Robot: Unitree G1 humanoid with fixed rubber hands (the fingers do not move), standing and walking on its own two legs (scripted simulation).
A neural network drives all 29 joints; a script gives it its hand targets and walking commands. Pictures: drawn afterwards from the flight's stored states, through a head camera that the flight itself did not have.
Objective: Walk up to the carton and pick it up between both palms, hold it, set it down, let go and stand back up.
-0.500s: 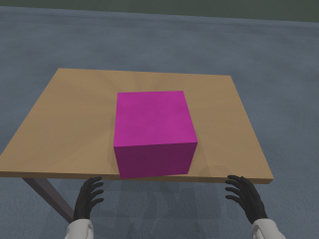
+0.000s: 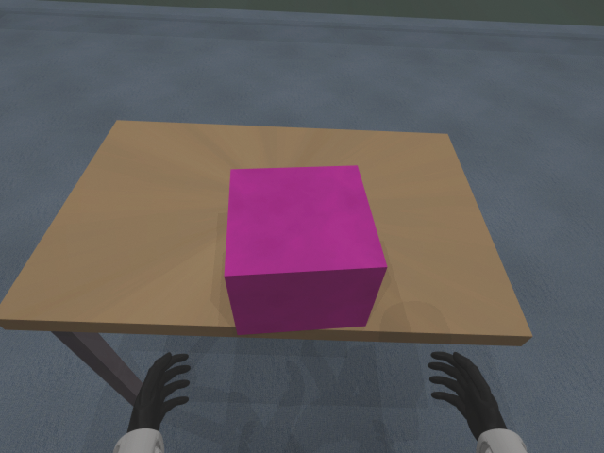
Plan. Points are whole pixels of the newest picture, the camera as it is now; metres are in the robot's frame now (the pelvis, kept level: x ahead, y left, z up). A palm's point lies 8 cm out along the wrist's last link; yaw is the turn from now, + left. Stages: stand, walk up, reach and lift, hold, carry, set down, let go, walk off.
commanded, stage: set down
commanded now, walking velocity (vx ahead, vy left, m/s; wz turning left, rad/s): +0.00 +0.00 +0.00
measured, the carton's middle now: (298, 248) +0.43 +0.02 -0.01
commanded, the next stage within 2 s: let go in 0.50 s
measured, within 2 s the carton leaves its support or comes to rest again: neither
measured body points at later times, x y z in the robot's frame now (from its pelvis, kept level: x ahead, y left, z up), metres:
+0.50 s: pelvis +0.01 +0.01 +0.00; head +0.03 +0.02 +0.45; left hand +0.17 +0.23 -0.08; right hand +0.19 -0.22 -0.08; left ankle -0.04 +0.13 -0.75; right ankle +0.03 -0.13 -0.75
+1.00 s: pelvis +0.01 +0.01 +0.00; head +0.02 +0.01 +0.45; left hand +0.17 +0.24 -0.09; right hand +0.17 -0.22 -0.10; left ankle -0.04 +0.13 -0.75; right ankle +0.03 -0.13 -0.75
